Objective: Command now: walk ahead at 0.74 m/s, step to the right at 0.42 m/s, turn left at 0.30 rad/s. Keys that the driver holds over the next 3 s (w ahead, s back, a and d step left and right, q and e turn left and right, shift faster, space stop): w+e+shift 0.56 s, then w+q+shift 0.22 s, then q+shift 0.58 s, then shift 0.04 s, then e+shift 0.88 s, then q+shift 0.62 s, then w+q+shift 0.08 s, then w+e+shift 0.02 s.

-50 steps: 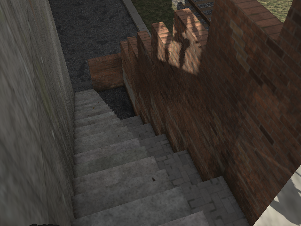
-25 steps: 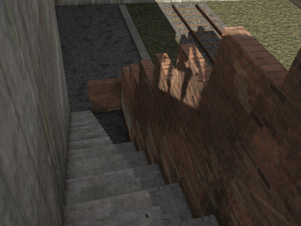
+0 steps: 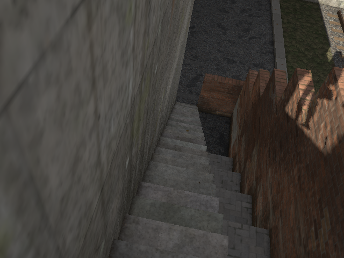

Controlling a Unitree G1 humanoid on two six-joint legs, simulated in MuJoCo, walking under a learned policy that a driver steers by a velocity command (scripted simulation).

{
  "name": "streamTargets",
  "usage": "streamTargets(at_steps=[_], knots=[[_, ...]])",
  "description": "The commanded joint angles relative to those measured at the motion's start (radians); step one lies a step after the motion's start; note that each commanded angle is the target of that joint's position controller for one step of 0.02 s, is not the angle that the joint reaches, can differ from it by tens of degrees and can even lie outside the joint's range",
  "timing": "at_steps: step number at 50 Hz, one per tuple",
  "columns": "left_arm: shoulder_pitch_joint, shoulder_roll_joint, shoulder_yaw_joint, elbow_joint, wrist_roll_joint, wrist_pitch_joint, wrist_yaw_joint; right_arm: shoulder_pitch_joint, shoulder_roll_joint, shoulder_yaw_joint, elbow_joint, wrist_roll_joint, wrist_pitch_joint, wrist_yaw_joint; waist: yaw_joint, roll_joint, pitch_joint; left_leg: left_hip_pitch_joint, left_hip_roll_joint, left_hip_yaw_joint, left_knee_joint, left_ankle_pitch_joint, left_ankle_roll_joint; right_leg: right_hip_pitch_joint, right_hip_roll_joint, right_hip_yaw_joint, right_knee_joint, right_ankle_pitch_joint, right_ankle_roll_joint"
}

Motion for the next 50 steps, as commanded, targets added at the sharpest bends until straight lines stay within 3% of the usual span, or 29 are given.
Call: streamTargets(at_steps=[1,3,5,6,7,8,10,12,16,20,23,25,27,28,30,31,33,34,36,39,41,42,43,45,46,47,48,49,50], knots=[[-0.08,0.035,-0.007,-0.039,0.006,-0.026,0.01,-0.047,-0.158,-0.056,-0.008,-0.014,0.008,-0.055,-0.068,0.243,0.052,-0.126,0.164,-0.07,0.037,0.666,0.073,0.07,-0.045,-0.041,0.018,0.051,-0.018],[0.181,0.031,-0.008,0.038,-0.006,-0.001,0.04,-0.129,-0.152,-0.056,0.0,-0.025,0.006,-0.052,0.022,0.283,-0.012,-0.171,0.199,-0.035,0.251,0.892,0.082,0.313,-0.021,-0.154,-0.022,-0.1,-0.04],[0.445,0.078,0.015,0.147,0.002,0.019,0.055,-0.189,-0.158,-0.059,-0.006,-0.042,0.007,-0.056,0.162,0.041,0.011,-0.308,0.087,0.195,0.905,0.887,0.087,0.542,0.057,-0.234,-0.381,-0.244,-0.147],[0.556,0.092,0.011,0.234,0.032,-0.005,0.049,-0.264,-0.085,-0.049,-0.027,-0.053,0.004,-0.015,0.199,-0.246,0.087,-0.851,-0.089,0.4,1.409,-0.023,0.059,0.861,-0.008,-0.167,-0.253,0.298,-0.24],[0.549,0.148,0.013,0.213,-0.012,-0.018,0.034,-0.136,-0.065,-0.023,-0.055,-0.055,0.023,-0.008,0.114,-0.262,-0.064,-1.102,0.003,0.347,1.378,-0.143,0.071,1.139,-0.163,0.021,0.005,0.746,-0.249],[0.553,0.158,0.027,0.201,-0.067,-0.019,0.06,-0.176,-0.067,-0.007,-0.046,-0.108,0.019,0.011,0.168,-0.089,-0.082,-1.112,0.103,0.372,1.17,-0.02,0.059,1.117,-0.16,0.038,-0.091,0.622,-0.224],[0.456,0.143,0.024,0.199,-0.004,-0.047,0.089,-0.255,-0.083,-0.024,-0.049,-0.106,-0.01,0.066,0.161,0.132,-0.088,-0.934,0.201,0.247,0.913,0.236,0.076,0.825,-0.222,0.23,-0.097,0.127,-0.261],[0.237,0.081,0.003,0.12,-0.012,-0.059,0.103,-0.388,-0.165,-0.032,-0.112,-0.057,0.039,0.096,0.07,0.153,0.023,-0.662,0.269,0.219,0.298,0.589,0.021,0.326,-0.186,0.356,-0.294,-0.402,-0.297],[0.241,0.026,-0.029,0.196,-0.073,-0.081,0.102,-0.384,-0.087,-0.023,-0.1,-0.054,0.074,0.116,0.077,0.132,-0.029,-0.254,0.205,0.237,-0.226,1.287,0.036,0.29,0.012,0.227,-0.063,-0.518,-0.231],[0.384,0.023,-0.038,0.261,-0.011,-0.048,0.091,-0.329,-0.024,0.009,-0.134,-0.006,0.095,0.116,0.104,0.08,0.004,-0.014,0.094,0.284,-0.385,1.205,0.032,0.263,0.08,0.234,0.159,-0.613,-0.182],[0.371,0.059,-0.04,0.278,0.005,-0.061,0.126,-0.269,-0.09,-0.013,-0.094,-0.026,0.081,0.131,0.066,0.103,0.049,-0.026,0.085,0.21,-0.382,0.918,0.036,0.368,0.089,0.262,0.473,-0.17,-0.13],[0.298,0.055,-0.019,0.259,-0.049,-0.074,0.139,0.035,-0.121,-0.023,-0.016,-0.052,0.036,0.118,-0.071,0.247,0.035,0.393,0.259,0.003,-0.417,1.314,0.135,-0.063,0.237,0.183,1.121,-0.712,-0.045],[0.433,0.047,-0.009,0.256,-0.053,-0.08,0.166,-0.011,-0.145,-0.023,-0.019,-0.033,0.014,0.142,0.07,0.247,0.013,0.553,0.455,-0.032,-0.279,1.467,0.153,-0.347,0.119,0.023,1.018,-1.205,-0.053],[0.391,0.014,-0.021,0.223,0.011,-0.074,0.163,-0.054,-0.248,-0.066,-0.006,0.022,-0.011,0.135,0.069,0.446,-0.021,0.375,0.527,-0.34,-0.357,0.802,0.29,-0.335,0.061,-0.007,0.897,-1.133,-0.058],[0.153,0.087,0.013,0.204,0.054,-0.084,0.171,-0.113,-0.133,-0.034,0.016,-0.021,-0.038,0.135,0.008,0.177,0.253,-0.048,0.389,-0.195,-0.216,0.836,0.279,-0.313,0.007,0.078,0.739,-0.957,-0.023],[0.276,0.07,0.0,0.251,-0.006,-0.102,0.172,-0.11,-0.029,-0.002,0.038,-0.035,-0.04,0.157,0.053,0.286,0.261,-0.289,0.268,-0.01,-0.15,0.579,0.25,-0.13,0.028,0.0,0.49,-0.902,-0.021],[0.286,-0.04,-0.037,0.292,0.013,-0.115,0.142,-0.225,-0.044,-0.004,0.025,-0.015,-0.05,0.128,0.136,0.283,0.172,-0.641,0.162,0.227,-0.158,0.514,0.181,0.49,0.154,-0.379,0.309,-0.49,0.053],[0.368,-0.021,-0.026,0.332,0.015,-0.124,0.15,-0.153,-0.083,-0.025,0.051,0.016,-0.065,0.114,0.136,0.27,0.098,-0.63,0.213,0.089,-0.014,0.458,0.174,0.537,0.056,-0.195,0.367,-0.459,0.009],[0.245,-0.022,-0.046,0.253,-0.039,-0.168,0.131,-0.196,-0.056,-0.014,0.034,0.0,-0.065,0.097,0.127,0.046,0.028,-0.645,0.066,0.285,0.11,0.126,0.126,0.671,0.075,-0.306,-0.157,0.042,0.055],[0.362,0.046,-0.032,0.297,-0.003,-0.189,0.122,-0.3,-0.198,-0.056,0.009,0.031,0.008,0.086,0.214,-0.151,0.122,-0.794,0.012,0.301,0.901,-0.001,0.178,0.937,-0.15,-0.029,-0.435,0.305,-0.072],[0.691,0.171,0.027,0.383,-0.021,-0.224,0.173,-0.239,-0.14,-0.037,0.003,-0.058,-0.054,0.089,0.286,-0.086,-0.163,-1.262,0.158,-0.035,0.686,0.272,0.174,1.362,-0.468,0.267,0.052,0.07,-0.094],[0.76,0.139,0.032,0.412,-0.007,-0.238,0.163,-0.317,-0.182,-0.048,0.036,-0.111,-0.08,0.094,0.343,0.081,-0.04,-1.243,0.177,-0.023,0.552,0.307,0.141,1.166,-0.404,0.309,0.037,-0.12,-0.072],[0.606,0.062,0.013,0.362,0.015,-0.263,0.168,-0.323,-0.193,-0.052,0.032,-0.105,-0.104,0.124,0.263,0.252,0.124,-1.117,0.159,0.081,0.142,0.656,0.065,0.944,-0.313,0.13,-0.057,-0.208,0.004],[0.182,0.065,0.0,0.317,0.008,-0.289,0.176,-0.042,-0.073,-0.045,0.094,-0.113,-0.055,0.147,-0.01,0.137,0.241,-0.304,0.143,0.326,0.016,0.896,0.002,0.046,-0.217,-0.056,-0.019,-0.18,-0.023],[0.103,-0.103,-0.056,0.206,0.03,-0.247,0.187,0.026,0.129,0.066,0.149,-0.328,-0.081,0.21,0.056,0.454,0.404,-0.218,0.22,0.22,-0.356,1.288,-0.009,-0.227,-0.068,-0.272,0.165,-1.041,0.116],[0.15,0.068,-0.017,0.231,0.061,-0.223,0.165,0.249,0.323,0.109,0.219,-0.339,-0.107,0.249,-0.001,0.302,0.13,0.391,0.088,0.345,-0.339,1.762,-0.024,-0.43,0.131,-0.432,0.289,-1.205,0.15],[-0.034,0.148,0.007,0.11,0.133,-0.218,0.153,0.696,0.226,0.085,0.357,-0.309,-0.119,0.281,-0.165,0.378,0.019,0.753,-0.011,0.46,-0.183,1.718,-0.075,-0.537,0.263,-0.422,0.381,-1.367,0.189],[-0.402,0.168,0.021,-0.055,0.14,-0.234,0.123,1.197,0.073,0.03,0.508,-0.281,-0.11,0.287,-0.422,0.348,-0.088,1.078,-0.011,0.435,0.061,1.342,-0.054,-0.719,0.333,-0.372,0.596,-1.343,0.242],[-0.486,0.035,-0.023,-0.077,0.046,-0.253,0.093,1.243,-0.109,-0.025,0.467,-0.239,-0.116,0.258,-0.539,0.503,0.025,1.089,0.173,0.189,0.013,1.012,0.074,-0.901,0.246,-0.114,1.033,-1.453,0.172]])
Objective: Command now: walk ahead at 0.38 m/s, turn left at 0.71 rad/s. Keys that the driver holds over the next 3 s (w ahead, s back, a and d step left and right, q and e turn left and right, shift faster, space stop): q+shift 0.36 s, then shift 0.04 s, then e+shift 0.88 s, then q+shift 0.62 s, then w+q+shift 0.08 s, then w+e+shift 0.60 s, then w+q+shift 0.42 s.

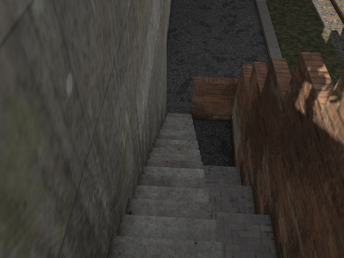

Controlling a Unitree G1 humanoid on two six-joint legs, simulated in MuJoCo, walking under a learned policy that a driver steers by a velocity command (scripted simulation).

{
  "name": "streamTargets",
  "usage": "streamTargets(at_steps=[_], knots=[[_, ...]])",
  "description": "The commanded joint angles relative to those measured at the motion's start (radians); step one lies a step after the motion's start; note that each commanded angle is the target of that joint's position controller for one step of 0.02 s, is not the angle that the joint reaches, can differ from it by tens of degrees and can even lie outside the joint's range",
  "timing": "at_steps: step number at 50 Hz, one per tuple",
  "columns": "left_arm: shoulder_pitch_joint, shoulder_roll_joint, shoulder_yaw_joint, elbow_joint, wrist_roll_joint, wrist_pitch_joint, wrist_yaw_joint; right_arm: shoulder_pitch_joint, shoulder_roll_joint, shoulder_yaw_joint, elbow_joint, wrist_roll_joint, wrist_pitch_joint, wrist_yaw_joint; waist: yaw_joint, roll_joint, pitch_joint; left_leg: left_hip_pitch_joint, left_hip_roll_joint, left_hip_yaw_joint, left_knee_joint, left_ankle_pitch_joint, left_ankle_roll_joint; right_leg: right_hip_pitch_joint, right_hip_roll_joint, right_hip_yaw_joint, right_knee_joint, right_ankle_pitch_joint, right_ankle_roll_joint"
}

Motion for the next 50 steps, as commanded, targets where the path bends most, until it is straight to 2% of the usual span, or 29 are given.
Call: streamTargets(at_steps=[1,2,3,4,5,6,8,10,11,12,13,14,15,16,18,20,23,26,27,28,29,33,36,39,41,45,47,48,50], knots=[[-0.901,0.068,0.001,-0.37,-0.115,-0.07,-0.026,1.234,-0.11,-0.053,0.365,0.006,0.051,0.016,-0.769,0.31,0.066,1.055,0.04,-0.129,-0.062,-0.349,0.144,-1.126,0.089,0.268,0.686,-0.322,-0.068],[-0.703,0.044,0.001,-0.347,-0.122,-0.059,-0.001,1.019,-0.067,-0.009,0.369,0.027,0.082,0.031,-0.487,0.152,0.043,0.888,0.082,-0.345,-0.076,-0.063,0.219,-1.03,0.086,0.322,0.814,-0.253,-0.084],[-0.277,0.016,0.015,-0.306,-0.118,-0.058,-0.02,0.649,-0.24,-0.032,0.181,0.073,0.107,0.034,-0.105,0.058,-0.116,0.769,0.185,-0.785,-0.011,0.606,0.44,-0.982,0.025,0.351,0.806,-0.216,-0.015],[-0.192,0.013,-0.003,-0.293,-0.123,-0.04,-0.043,0.159,-0.084,0.019,-0.013,0.089,0.08,0.017,0.022,-0.093,0.025,0.556,0.178,-1.006,-0.062,-0.253,0.466,-1.283,-0.015,0.522,0.392,0.106,-0.016],[-0.161,0.153,0.025,-0.209,-0.127,-0.004,-0.011,-0.159,0.112,0.089,-0.207,0.13,0.092,-0.01,0.009,-0.295,0.131,-0.121,0.127,-0.865,-0.084,-0.657,0.452,-0.969,-0.145,0.43,0.127,0.45,0.04],[-0.023,0.066,0.009,-0.223,-0.084,0.031,0.017,-0.207,0.132,0.092,-0.237,0.107,0.109,-0.029,0.131,-0.323,0.076,-0.705,-0.029,-0.766,-0.04,-0.746,0.445,-0.361,-0.081,0.272,0.109,0.448,0.079],[0.052,-0.004,-0.028,-0.263,-0.024,0.017,-0.002,-0.051,0.053,0.068,-0.196,0.088,0.078,-0.053,0.109,-0.304,0.126,-1.14,-0.201,-0.359,0.183,-0.9,0.227,0.277,-0.15,0.202,-0.226,0.922,0.039],[0.009,-0.058,-0.019,-0.317,-0.073,0.008,-0.063,0.026,-0.109,-0.003,-0.134,0.188,0.076,-0.048,0.074,-0.239,0.113,-1.03,-0.323,-0.067,0.462,-1.279,0.106,0.593,-0.148,0.043,-0.692,1.071,-0.039],[0.309,-0.036,-0.002,-0.228,-0.006,0.021,-0.088,-0.096,-0.14,-0.011,-0.192,0.166,0.08,-0.02,0.262,-0.2,0.04,-1.09,-0.329,-0.156,0.814,-0.769,0.078,0.853,-0.09,-0.005,-0.507,1.146,-0.11],[0.561,0.073,0.025,-0.127,-0.023,0.034,-0.072,-0.309,-0.164,-0.031,-0.287,0.183,0.077,0.042,0.427,-0.537,0.071,-1.022,-0.316,-0.142,1.393,-1.208,-0.064,0.696,-0.282,0.17,-0.877,1.206,-0.265],[0.417,0.168,0.028,-0.166,-0.139,0.045,-0.028,0.072,0.032,0.0,-0.232,0.187,0.096,0.095,0.153,-0.482,-0.485,-1.068,-0.176,-0.108,1.828,-1.353,-0.126,0.955,-0.68,0.528,-0.343,2.332,-0.654],[0.422,0.173,0.044,-0.19,-0.183,0.032,0.025,0.056,0.054,0.008,-0.244,0.21,0.151,0.115,0.23,-0.303,-0.399,-1.152,-0.108,-0.176,1.716,-1.184,-0.127,0.785,-0.668,0.955,-0.495,2.022,-0.696],[0.298,0.205,0.047,-0.168,-0.184,0.002,0.047,-0.092,0.06,0.023,-0.33,0.229,0.165,0.083,0.16,-0.165,-0.087,-1.317,-0.124,-0.182,1.585,-1.036,-0.117,0.507,-0.577,0.848,-0.553,1.589,-0.557],[0.091,0.188,0.039,-0.212,-0.2,-0.028,0.089,-0.152,0.086,0.046,-0.345,0.189,0.171,0.076,0.068,-0.059,-0.026,-1.211,-0.082,-0.112,1.247,-0.777,-0.119,0.148,-0.471,0.718,-0.602,1.285,-0.491],[-0.164,0.005,-0.011,-0.281,-0.098,-0.027,0.121,0.043,0.113,0.049,-0.254,0.066,0.142,0.058,-0.18,-0.147,0.058,-0.606,0.017,0.111,0.712,-0.467,-0.057,-0.541,-0.333,0.368,-0.51,0.95,-0.329],[-0.184,0.015,-0.01,-0.273,-0.102,-0.032,0.118,0.05,0.104,0.046,-0.233,0.054,0.146,0.107,-0.241,-0.154,0.093,-0.055,0.025,0.065,0.803,0.08,-0.01,-1.012,-0.226,0.271,-0.487,0.492,-0.214],[-0.107,0.155,0.008,-0.305,-0.149,-0.019,0.094,-0.165,0.095,0.079,-0.351,0.16,0.197,0.128,-0.104,-0.057,-0.002,0.433,0.004,0.103,0.163,0.2,-0.023,-0.988,-0.103,0.166,-0.348,0.155,-0.048],[-0.095,0.251,0.014,-0.31,-0.181,0.037,0.003,0.065,-0.029,0.049,-0.283,0.206,0.208,0.119,-0.175,0.001,0.086,0.509,0.04,0.051,-0.543,-0.006,0.038,-0.59,-0.167,0.362,-0.048,0.469,0.012],[0.014,0.188,0.004,-0.233,-0.092,0.048,-0.065,0.248,-0.122,0.019,-0.195,0.184,0.197,0.075,-0.157,0.1,0.007,0.777,0.08,0.028,-0.439,0.184,0.163,-0.677,-0.107,0.342,0.287,0.39,0.059],[0.293,0.1,-0.024,-0.155,-0.112,0.069,-0.102,0.258,-0.164,-0.032,-0.269,0.201,0.194,0.085,-0.1,0.249,-0.544,1.291,0.417,-0.185,0.235,1.182,0.609,-0.935,-0.029,0.279,0.957,-0.328,0.111],[0.127,0.157,-0.022,-0.267,-0.131,0.055,-0.089,0.093,-0.105,0.0,-0.332,0.157,0.16,0.078,-0.161,0.044,-0.599,1.123,0.432,-0.287,0.166,1.08,0.571,-1.026,-0.052,0.316,0.964,-0.206,0.053],[0.013,0.106,-0.052,-0.263,-0.136,0.032,-0.051,-0.415,-0.052,0.087,-0.402,0.219,0.091,0.022,0.065,-0.244,-0.074,-0.077,0.29,-0.059,-0.031,-0.064,0.297,-0.741,-0.229,0.281,0.189,0.39,0.091],[0.148,0.044,-0.026,-0.173,-0.085,0.084,-0.106,-0.403,-0.131,0.043,-0.322,0.177,0.077,0.032,0.153,-0.165,-0.101,-0.338,0.293,0.024,-0.02,-0.065,0.238,-0.34,-0.233,0.186,0.159,0.704,0.055],[-0.152,0.106,0.006,-0.272,-0.046,0.084,-0.041,-0.048,-0.028,0.039,-0.201,0.152,0.076,-0.037,-0.14,-0.023,-0.08,0.3,0.475,-0.229,0.144,-0.295,0.287,-0.979,-0.316,0.329,-0.153,0.723,0.029],[-0.273,0.097,0.003,-0.272,-0.051,0.079,-0.034,-0.019,-0.035,0.031,-0.201,0.16,0.11,-0.077,-0.187,-0.076,-0.044,0.299,0.405,-0.22,0.206,-0.664,0.253,-0.976,-0.291,0.246,-0.421,0.905,0.003],[-0.272,0.078,0.033,-0.205,-0.065,0.131,-0.019,-0.263,-0.117,-0.003,-0.3,0.132,0.146,-0.044,-0.076,0.032,0.083,-0.076,0.405,-0.085,0.025,-1.007,0.179,-0.459,-0.242,0.076,-0.611,0.872,-0.056],[0.021,0.076,0.052,-0.155,-0.025,0.125,0.0,-0.449,-0.162,-0.011,-0.328,0.057,0.125,-0.023,0.091,0.033,-0.085,-0.104,0.435,0.042,0.29,-0.944,0.09,-0.15,-0.213,0.06,-0.414,0.913,-0.069],[0.024,0.131,0.061,-0.114,-0.036,0.099,-0.021,-0.4,-0.115,-0.003,-0.294,0.103,0.161,-0.033,0.064,-0.104,-0.051,0.141,0.332,0.121,0.503,-1.165,0.03,-0.285,-0.269,0.073,-1.001,0.885,-0.127],[0.196,0.377,0.157,-0.077,-0.113,0.057,0.016,-0.241,-0.083,0.0,-0.229,0.088,0.196,0.011,0.056,-0.348,-0.257,-0.177,0.028,0.28,1.263,-1.333,-0.073,0.353,-0.183,0.056,-0.773,1.523,-0.239]])
Over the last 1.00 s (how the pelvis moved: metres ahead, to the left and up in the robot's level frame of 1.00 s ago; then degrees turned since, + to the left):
0.77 -0.30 -0.63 -14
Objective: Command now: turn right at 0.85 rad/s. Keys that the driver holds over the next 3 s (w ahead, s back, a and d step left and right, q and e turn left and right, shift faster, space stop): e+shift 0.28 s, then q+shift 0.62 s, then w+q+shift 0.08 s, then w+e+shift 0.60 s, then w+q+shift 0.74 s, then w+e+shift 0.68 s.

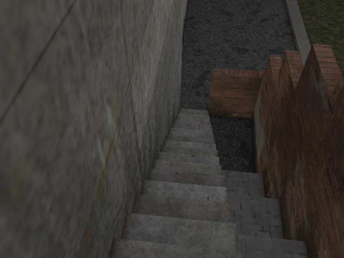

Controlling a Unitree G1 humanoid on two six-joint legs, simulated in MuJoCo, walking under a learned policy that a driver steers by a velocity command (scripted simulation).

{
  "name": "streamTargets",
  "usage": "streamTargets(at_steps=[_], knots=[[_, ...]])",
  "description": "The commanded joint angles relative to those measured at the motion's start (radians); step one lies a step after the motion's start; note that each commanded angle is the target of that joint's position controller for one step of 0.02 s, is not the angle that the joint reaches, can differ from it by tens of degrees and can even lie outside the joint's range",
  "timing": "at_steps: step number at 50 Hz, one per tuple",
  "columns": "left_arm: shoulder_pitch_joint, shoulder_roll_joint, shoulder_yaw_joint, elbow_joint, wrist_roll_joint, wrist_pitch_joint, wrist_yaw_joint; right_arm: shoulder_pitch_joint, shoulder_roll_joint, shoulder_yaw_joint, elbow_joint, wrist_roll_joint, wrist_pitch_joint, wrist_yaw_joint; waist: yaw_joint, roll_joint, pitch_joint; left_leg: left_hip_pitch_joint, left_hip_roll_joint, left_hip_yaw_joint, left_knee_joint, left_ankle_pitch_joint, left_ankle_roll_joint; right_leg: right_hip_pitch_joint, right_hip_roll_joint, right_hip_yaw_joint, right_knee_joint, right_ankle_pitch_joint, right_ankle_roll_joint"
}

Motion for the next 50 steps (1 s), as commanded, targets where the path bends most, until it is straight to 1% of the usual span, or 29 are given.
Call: streamTargets(at_steps=[1,2,3,5,6,8,10,13,15,21,22,23,24,25,27,29,32,34,36,39,42,43,44,45,46,47,48,49,50], knots=[[0.503,0.383,0.113,0.044,-0.077,-0.047,0.048,-0.077,-0.073,-0.036,-0.148,0.018,0.02,0.04,0.134,-0.265,-0.44,-0.592,-0.251,-0.133,0.735,0.001,-0.104,0.975,-0.15,0.456,0.067,0.956,-0.31],[0.556,0.315,0.089,0.049,-0.07,-0.052,0.043,-0.189,-0.058,-0.026,-0.196,0.075,0.017,0.029,0.229,-0.154,-0.384,-0.895,-0.263,-0.226,0.82,0.072,-0.117,1.088,-0.249,0.593,0.042,1.063,-0.316],[0.486,0.261,0.064,0.012,-0.076,-0.041,0.021,-0.194,-0.089,-0.034,-0.194,0.096,0.012,-0.001,0.209,-0.046,-0.329,-0.999,-0.225,-0.291,0.753,0.203,-0.124,0.999,-0.28,0.605,0.067,0.927,-0.281],[0.13,0.218,0.015,-0.064,-0.039,-0.025,-0.01,-0.004,-0.106,-0.019,-0.162,0.101,-0.001,-0.026,0.008,0.108,-0.182,-0.863,-0.144,-0.43,0.617,0.569,-0.08,0.44,-0.299,0.723,-0.068,0.335,-0.26],[0.115,0.157,-0.02,-0.058,-0.008,-0.027,-0.017,-0.023,-0.119,-0.019,-0.176,0.11,-0.008,-0.033,-0.031,0.09,-0.074,-0.769,-0.139,-0.394,0.612,0.571,-0.061,0.206,-0.256,0.621,-0.089,0.278,-0.241],[0.14,0.08,-0.054,-0.014,-0.027,-0.041,0.019,0.031,-0.079,-0.005,-0.179,0.097,0.011,-0.03,-0.079,0.031,-0.076,-0.687,-0.158,-0.323,0.527,0.725,-0.053,0.018,-0.068,0.467,-0.055,0.06,-0.165],[0.17,0.161,-0.044,-0.061,-0.02,-0.056,0.058,-0.053,-0.104,0.0,-0.236,0.126,0.01,-0.005,-0.004,0.056,-0.079,-0.691,-0.183,-0.274,0.403,0.766,-0.077,-0.049,-0.023,0.443,-0.067,-0.071,-0.139],[0.26,0.234,-0.029,-0.052,-0.027,-0.065,0.075,-0.077,-0.101,-0.006,-0.243,0.088,0.023,0.017,0.066,0.024,-0.055,-0.708,-0.16,-0.287,0.17,0.791,-0.102,0.064,-0.009,0.603,-0.08,-0.325,-0.115],[0.307,0.267,-0.022,-0.022,-0.051,-0.049,0.062,-0.014,-0.143,-0.015,-0.175,0.096,0.03,0.012,0.084,-0.068,0.023,-0.746,-0.177,-0.306,0.21,0.765,-0.114,0.129,-0.029,0.662,-0.098,-0.335,-0.163],[0.315,0.172,-0.054,0.039,-0.042,-0.018,0.008,-0.061,-0.14,-0.004,-0.127,0.106,0.028,0.029,0.13,-0.048,0.019,-0.812,-0.193,-0.445,0.18,0.704,-0.084,0.348,-0.13,0.651,-0.02,-0.015,-0.214],[0.211,-0.002,-0.069,0.042,-0.142,0.033,0.048,-0.243,-0.098,-0.026,-0.123,0.104,0.097,-0.083,0.09,0.305,-0.048,-0.691,-0.166,-0.291,-0.208,0.829,-0.051,0.381,-0.017,0.511,0.104,0.243,-0.047],[0.297,0.188,-0.075,0.014,-0.023,-0.001,0.004,0.038,-0.097,0.003,-0.095,0.103,0.036,0.026,0.062,-0.206,-0.052,-0.525,-0.203,-0.343,0.172,0.736,-0.076,0.223,-0.077,0.49,-0.033,0.241,-0.169],[0.198,0.196,-0.045,0.022,-0.039,-0.011,-0.008,0.048,-0.163,-0.022,-0.07,0.103,0.006,0.055,0.062,-0.107,-0.001,-0.526,-0.203,-0.431,0.157,0.696,-0.081,0.208,-0.106,0.536,-0.024,0.112,-0.214],[0.209,0.274,-0.02,0.004,-0.027,-0.013,0.011,-0.055,-0.199,-0.026,-0.123,0.105,0.005,0.042,0.121,-0.091,0.013,-0.636,-0.249,-0.419,0.246,0.618,-0.086,0.257,-0.159,0.567,-0.047,0.15,-0.272],[0.331,0.248,-0.012,0.046,-0.017,-0.026,0.058,-0.17,-0.137,-0.009,-0.171,0.105,0.021,-0.005,0.207,0.01,0.054,-0.904,-0.276,-0.531,0.236,0.603,-0.058,0.473,-0.206,0.613,-0.018,0.131,-0.3],[0.318,0.171,-0.022,0.048,-0.039,-0.048,0.08,-0.12,-0.095,0.008,-0.151,0.086,0.028,-0.017,0.164,0.013,0.019,-0.868,-0.279,-0.538,0.249,0.635,-0.063,0.458,-0.191,0.563,-0.016,0.089,-0.283],[0.246,0.131,-0.033,0.022,-0.027,-0.077,0.106,-0.082,-0.063,0.022,-0.192,0.059,0.03,0.039,0.104,0.002,0.012,-0.757,-0.24,-0.411,0.339,0.669,-0.056,0.274,-0.157,0.432,-0.029,-0.009,-0.235],[0.227,0.134,-0.028,0.025,-0.013,-0.089,0.131,-0.124,-0.045,0.026,-0.238,0.061,0.024,0.063,0.101,-0.001,-0.007,-0.76,-0.201,-0.351,0.311,0.67,-0.045,0.258,-0.16,0.386,0.012,0.046,-0.218],[0.249,0.139,-0.025,0.037,-0.038,-0.094,0.148,-0.14,-0.039,0.021,-0.249,0.065,0.01,0.073,0.117,-0.051,-0.003,-0.75,-0.168,-0.294,0.268,0.678,-0.04,0.249,-0.171,0.356,0.056,0.022,-0.19],[0.12,0.157,-0.014,-0.022,-0.038,-0.085,0.165,-0.174,-0.061,0.014,-0.284,0.045,0.027,0.09,0.113,-0.038,-0.055,-0.53,-0.116,-0.252,0.017,0.814,-0.063,0.1,-0.156,0.296,0.069,-0.141,-0.131],[-0.037,0.238,0.013,-0.076,-0.002,-0.082,0.156,-0.085,-0.039,-0.004,-0.275,0.023,0.024,0.094,0.029,-0.039,-0.049,-0.191,-0.127,-0.154,-0.279,0.873,-0.012,-0.114,-0.177,0.22,0.139,-0.143,-0.052],[-0.117,0.288,0.036,-0.099,0.018,-0.078,0.146,-0.053,-0.049,-0.013,-0.269,0.02,0.017,0.092,0.011,-0.001,-0.071,-0.053,-0.167,-0.116,-0.337,0.863,0.001,-0.172,-0.195,0.216,0.172,-0.163,-0.028],[-0.154,0.327,0.057,-0.118,0.008,-0.082,0.148,0.004,-0.077,-0.028,-0.265,0.041,0.01,0.093,-0.004,0.013,-0.067,0.055,-0.203,-0.106,-0.491,0.822,0.009,-0.189,-0.153,0.143,0.321,-0.07,-0.007],[-0.216,0.345,0.067,-0.135,-0.015,-0.081,0.14,0.217,-0.11,-0.05,-0.195,0.046,-0.02,0.087,-0.101,0.187,-0.095,0.245,-0.246,-0.111,-0.768,0.884,0.038,-0.257,-0.077,0.079,0.614,-0.292,0.047],[-0.191,0.223,0.015,-0.143,0.01,-0.052,0.101,0.338,-0.153,-0.068,-0.136,0.029,-0.057,0.069,-0.137,0.244,-0.145,0.447,-0.25,-0.193,-0.96,0.928,0.145,-0.441,0.03,0.036,0.913,-0.688,0.075],[-0.093,0.141,-0.008,-0.205,0.013,-0.046,0.06,0.335,-0.333,-0.091,-0.214,0.041,-0.085,0.088,-0.069,0.296,-0.272,0.655,-0.037,-0.677,-0.975,1.317,0.395,-0.628,0.176,0.172,1.086,-0.687,0.134],[0.171,0.036,-0.014,-0.029,0.026,0.059,0.02,0.357,-0.147,-0.076,-0.045,0.278,-0.02,-0.041,0.055,0.064,-0.168,0.546,0.11,-0.795,-0.883,1.722,0.243,-0.564,0.033,0.139,1.054,-0.848,0.147],[0.196,0.007,-0.024,0.012,-0.024,0.117,0.01,0.32,-0.171,-0.064,-0.099,0.232,-0.007,-0.104,0.095,-0.067,-0.137,0.44,0.252,-1.086,-1.002,1.743,0.219,-0.477,0.057,0.197,0.983,-0.745,0.137],[0.123,-0.037,-0.034,0.016,-0.044,0.157,0.017,0.217,-0.165,-0.047,-0.1,0.191,-0.011,-0.125,0.114,-0.051,-0.042,0.267,0.266,-1.121,-1.046,1.498,0.2,-0.421,0.021,0.214,0.918,-0.661,0.115]])
Over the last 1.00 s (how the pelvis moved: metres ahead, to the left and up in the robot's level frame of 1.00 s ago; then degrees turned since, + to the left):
0.65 0.04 -0.64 8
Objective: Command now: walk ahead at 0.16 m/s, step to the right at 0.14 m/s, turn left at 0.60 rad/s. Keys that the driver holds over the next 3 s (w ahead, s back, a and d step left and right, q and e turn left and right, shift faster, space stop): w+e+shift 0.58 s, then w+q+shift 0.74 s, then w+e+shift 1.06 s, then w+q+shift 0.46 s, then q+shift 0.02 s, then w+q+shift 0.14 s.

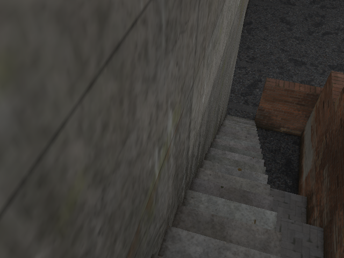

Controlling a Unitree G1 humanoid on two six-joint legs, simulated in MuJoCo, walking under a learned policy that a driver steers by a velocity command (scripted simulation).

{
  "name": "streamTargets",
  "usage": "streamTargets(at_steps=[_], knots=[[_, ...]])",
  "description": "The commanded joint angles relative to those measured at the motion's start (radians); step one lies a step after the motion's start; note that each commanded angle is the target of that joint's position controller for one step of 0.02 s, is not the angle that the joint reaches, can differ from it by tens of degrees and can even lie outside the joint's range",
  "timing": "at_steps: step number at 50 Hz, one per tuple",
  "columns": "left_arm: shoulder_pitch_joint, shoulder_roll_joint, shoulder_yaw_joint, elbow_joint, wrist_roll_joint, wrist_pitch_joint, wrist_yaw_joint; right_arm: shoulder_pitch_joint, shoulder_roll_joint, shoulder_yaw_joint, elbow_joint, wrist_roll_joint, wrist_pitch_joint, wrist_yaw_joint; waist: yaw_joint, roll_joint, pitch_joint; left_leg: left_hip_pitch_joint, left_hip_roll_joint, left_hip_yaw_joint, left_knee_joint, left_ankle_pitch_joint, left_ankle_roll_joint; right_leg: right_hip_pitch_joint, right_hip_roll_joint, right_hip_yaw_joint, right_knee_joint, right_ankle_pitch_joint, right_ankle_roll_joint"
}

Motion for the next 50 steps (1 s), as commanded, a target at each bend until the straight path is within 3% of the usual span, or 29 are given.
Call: streamTargets(at_steps=[1,3,4,5,8,10,13,15,17,19,21,23,25,26,27,28,29,31,33,34,35,36,37,38,40,42,45,47,50], knots=[[0.073,0.032,0.063,0.062,-0.028,0.157,0.015,0.121,-0.116,-0.02,0.03,0.0,0.003,-0.112,0.014,-0.031,0.028,0.188,0.508,-0.868,-0.499,1.038,0.152,-0.159,-0.027,0.075,-0.042,0.188,-0.043],[0.045,0.006,0.068,0.1,-0.059,0.207,0.024,0.055,-0.113,-0.01,0.065,-0.025,-0.016,-0.11,-0.013,0.123,0.044,0.026,0.461,-0.645,-0.515,0.839,0.127,-0.01,0.038,0.108,-0.108,0.232,-0.052],[-0.005,0.014,0.071,0.041,-0.049,0.211,0.024,0.005,-0.166,-0.037,0.056,-0.019,-0.018,-0.109,-0.024,0.233,0.057,-0.028,0.362,-0.49,-0.465,0.553,0.115,-0.025,0.095,0.076,-0.144,0.406,-0.066],[-0.066,0.033,0.083,0.019,-0.017,0.195,0.017,0.033,-0.161,-0.058,0.103,-0.018,-0.021,-0.117,-0.055,0.248,0.061,0.028,0.319,-0.442,-0.386,0.278,0.083,-0.142,0.107,0.095,-0.126,0.553,-0.07],[-0.205,0.029,0.1,-0.053,0.02,0.182,0.021,0.169,-0.151,-0.074,0.144,-0.023,-0.029,-0.136,-0.125,0.225,0.052,0.16,0.356,-0.422,-0.38,0.359,0.052,-0.296,0.136,0.074,-0.088,0.54,-0.06],[-0.256,0.004,0.095,-0.072,0.013,0.19,-0.008,0.211,-0.115,-0.074,0.167,-0.01,-0.029,-0.157,-0.109,0.149,0.06,0.137,0.34,-0.337,-0.344,0.287,0.051,-0.328,0.139,0.051,-0.149,0.655,-0.054],[-0.293,-0.005,0.086,-0.124,0.012,0.192,-0.032,0.155,-0.11,-0.07,0.149,-0.012,-0.015,-0.174,-0.089,0.212,0.042,0.062,0.337,-0.263,-0.301,0.112,0.072,-0.244,0.14,0.015,-0.178,0.807,-0.036],[-0.364,-0.007,0.082,-0.16,-0.004,0.18,-0.029,0.157,-0.116,-0.068,0.158,-0.033,-0.023,-0.168,-0.121,0.271,0.064,0.072,0.384,-0.319,-0.248,-0.044,0.098,-0.314,0.118,0.045,-0.237,0.811,-0.044],[-0.41,0.014,0.087,-0.16,-0.032,0.156,-0.038,0.163,-0.156,-0.082,0.163,-0.055,-0.024,-0.162,-0.132,0.219,0.098,0.061,0.396,-0.306,-0.247,-0.14,0.104,-0.258,0.098,0.037,-0.464,0.827,-0.047],[-0.327,-0.015,0.073,-0.12,-0.091,0.13,-0.055,0.105,-0.216,-0.102,0.164,-0.057,0.02,-0.164,-0.111,0.245,0.065,-0.045,0.398,-0.162,-0.266,-0.131,0.072,0.091,0.072,-0.058,-0.774,0.787,-0.086],[-0.254,-0.008,0.074,-0.077,-0.117,0.109,-0.065,0.118,-0.264,-0.127,0.198,-0.054,0.058,-0.148,-0.12,0.345,0.067,-0.047,0.419,-0.066,-0.209,-0.029,0.063,0.265,0.058,-0.101,-0.84,0.677,-0.112],[-0.118,-0.015,0.076,-0.011,-0.103,0.08,-0.081,0.135,-0.259,-0.137,0.229,-0.06,0.09,-0.142,-0.056,0.192,0.042,-0.049,0.421,-0.001,-0.023,-0.081,0.081,0.454,0.029,-0.11,-1.036,0.6,-0.136],[0.11,0.056,0.116,0.124,-0.09,0.02,-0.07,0.198,-0.26,-0.153,0.273,-0.086,0.079,-0.121,0.05,0.049,-0.068,-0.01,0.336,0.067,0.522,-0.02,0.066,0.597,0.071,-0.052,-1.09,0.445,-0.123],[0.122,0.108,0.109,0.15,-0.076,-0.003,-0.076,0.214,-0.197,-0.15,0.237,-0.083,0.087,-0.098,-0.021,-0.088,-0.005,-0.322,0.276,0.061,0.814,-0.152,0.038,0.688,0.037,0.035,-0.857,0.92,-0.082],[0.184,0.237,0.135,0.147,-0.073,0.005,-0.089,0.144,-0.158,-0.13,0.119,-0.046,0.093,-0.088,-0.022,-0.296,-0.107,-0.637,0.228,0.065,0.98,-0.201,0.014,0.901,-0.022,0.124,-0.586,1.521,-0.06],[0.24,0.341,0.194,0.145,-0.117,0.014,-0.056,0.013,-0.125,-0.113,0.012,-0.02,0.079,-0.089,0.112,-0.485,-0.311,-0.726,0.182,0.011,0.947,-0.136,0.004,0.93,-0.16,0.577,-0.883,0.823,-0.113],[0.183,0.255,0.175,0.111,-0.119,0.019,-0.037,-0.074,-0.17,-0.123,0.053,-0.034,0.083,-0.089,0.119,-0.342,-0.205,-0.788,0.187,-0.049,0.96,-0.014,-0.001,0.842,-0.141,0.584,-1.002,0.423,-0.086],[0.073,0.103,0.125,0.089,-0.055,0.027,-0.002,-0.005,-0.155,-0.112,0.136,-0.041,0.092,-0.109,0.03,-0.24,-0.118,-0.694,0.185,-0.116,0.783,0.322,-0.008,0.607,-0.075,0.412,-0.953,0.291,-0.04],[0.099,0.013,0.093,0.132,-0.069,0.028,-0.008,0.082,-0.124,-0.105,0.183,-0.072,0.111,-0.116,-0.025,-0.207,-0.063,-0.655,0.17,-0.104,0.714,0.36,-0.028,0.468,-0.063,0.386,-0.928,0.403,-0.034],[0.151,-0.041,0.067,0.159,-0.094,0.012,0.001,0.083,-0.098,-0.088,0.18,-0.063,0.112,-0.11,-0.036,-0.11,-0.031,-0.655,0.148,-0.092,0.568,0.435,-0.045,0.406,-0.085,0.362,-0.931,0.543,-0.033],[0.168,-0.026,0.056,0.184,-0.086,0.008,0.004,0.066,-0.099,-0.083,0.183,-0.063,0.122,-0.103,-0.045,-0.099,-0.009,-0.602,0.118,-0.099,0.513,0.44,-0.048,0.353,-0.086,0.357,-0.944,0.591,-0.051],[0.102,-0.012,0.058,0.16,-0.11,-0.003,0.012,-0.191,-0.048,-0.066,0.049,-0.077,0.122,-0.08,-0.028,-0.047,0.092,-0.742,0.074,-0.226,0.473,0.543,-0.045,0.253,-0.068,0.412,-0.908,0.291,-0.033],[0.075,0.043,0.063,0.163,-0.086,-0.011,0.02,-0.184,-0.029,-0.06,0.058,-0.063,0.122,-0.076,-0.044,-0.037,0.068,-0.779,0.0,-0.326,0.474,0.622,-0.033,0.264,-0.07,0.415,-0.888,0.206,-0.031],[0.05,0.085,0.076,0.142,-0.088,-0.025,0.03,-0.154,-0.014,-0.046,0.066,-0.057,0.1,-0.068,-0.068,-0.02,0.036,-0.809,-0.034,-0.394,0.484,0.687,-0.025,0.289,-0.088,0.393,-0.845,0.251,-0.002],[0.009,0.064,0.067,0.148,-0.089,-0.064,0.037,-0.092,-0.011,-0.041,0.068,-0.045,0.053,-0.072,-0.111,-0.029,-0.003,-0.736,-0.085,-0.371,0.324,0.897,-0.01,0.254,-0.067,0.248,-0.781,0.343,0.056],[0.053,0.04,0.051,0.159,-0.087,-0.084,0.025,-0.176,-0.012,-0.028,0.035,-0.042,0.036,-0.063,-0.081,0.032,0.01,-0.596,-0.063,-0.273,0.191,1.055,-0.001,0.151,-0.094,0.232,-0.861,0.294,0.031],[0.119,0.031,0.054,0.179,-0.075,-0.078,0.02,-0.189,-0.004,-0.03,0.03,-0.034,0.038,-0.065,-0.029,-0.016,0.065,-0.673,-0.035,-0.297,0.139,1.116,0.021,0.27,-0.096,0.23,-0.815,0.286,0.001],[0.229,0.035,0.056,0.21,-0.048,-0.067,0.018,-0.201,-0.013,-0.05,0.033,-0.02,0.066,-0.07,-0.009,-0.02,0.11,-0.723,-0.029,-0.308,0.129,1.076,0.047,0.342,-0.099,0.225,-0.778,0.273,-0.038],[0.273,0.047,0.057,0.216,-0.018,-0.104,0.006,-0.277,-0.024,-0.065,0.015,-0.027,0.079,-0.055,0.014,-0.021,0.171,-0.733,-0.019,-0.26,0.029,1.054,0.049,0.383,-0.106,0.191,-0.731,0.307,-0.065]])
Over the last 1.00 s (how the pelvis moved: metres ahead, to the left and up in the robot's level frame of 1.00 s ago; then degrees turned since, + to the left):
0.15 0.10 -0.11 5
